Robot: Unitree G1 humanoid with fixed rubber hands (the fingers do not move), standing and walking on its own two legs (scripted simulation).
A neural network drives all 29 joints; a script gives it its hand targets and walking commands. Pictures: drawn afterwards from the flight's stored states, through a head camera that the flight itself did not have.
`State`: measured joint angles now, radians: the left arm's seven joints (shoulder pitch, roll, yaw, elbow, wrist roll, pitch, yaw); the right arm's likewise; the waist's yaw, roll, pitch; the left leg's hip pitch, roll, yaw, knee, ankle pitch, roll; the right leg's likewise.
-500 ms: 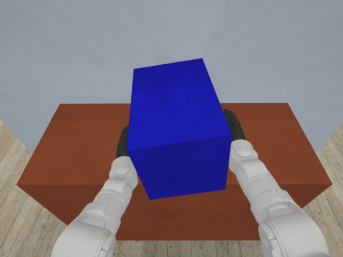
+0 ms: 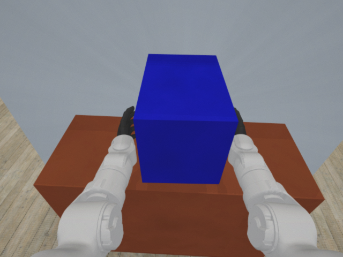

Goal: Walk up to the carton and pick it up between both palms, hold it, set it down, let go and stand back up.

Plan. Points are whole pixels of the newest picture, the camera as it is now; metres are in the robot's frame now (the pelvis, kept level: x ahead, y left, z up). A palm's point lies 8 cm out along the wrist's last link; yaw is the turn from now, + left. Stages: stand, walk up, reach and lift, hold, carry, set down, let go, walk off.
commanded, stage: reach and lift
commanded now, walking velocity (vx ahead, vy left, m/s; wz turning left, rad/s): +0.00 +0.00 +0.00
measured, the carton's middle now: (181, 115) +0.45 -0.01 +0.13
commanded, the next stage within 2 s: hold in 1.36 s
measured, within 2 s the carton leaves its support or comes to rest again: neither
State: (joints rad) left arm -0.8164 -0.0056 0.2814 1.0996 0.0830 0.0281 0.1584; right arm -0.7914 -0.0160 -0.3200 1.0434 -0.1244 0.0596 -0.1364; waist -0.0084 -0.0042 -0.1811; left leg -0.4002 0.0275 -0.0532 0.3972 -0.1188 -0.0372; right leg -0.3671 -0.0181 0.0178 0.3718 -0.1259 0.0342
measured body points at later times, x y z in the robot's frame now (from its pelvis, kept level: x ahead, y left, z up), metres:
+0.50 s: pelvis +0.01 +0.00 +0.00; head +0.00 +0.02 +0.45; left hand +0.40 +0.15 +0.12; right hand +0.41 -0.13 +0.13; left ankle +0.05 +0.14 -0.74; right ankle +0.03 -0.14 -0.74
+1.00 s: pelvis +0.01 +0.00 +0.00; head -0.01 +0.03 +0.45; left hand +0.39 +0.15 +0.14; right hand +0.39 -0.14 +0.15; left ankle +0.05 +0.14 -0.74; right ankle +0.03 -0.14 -0.74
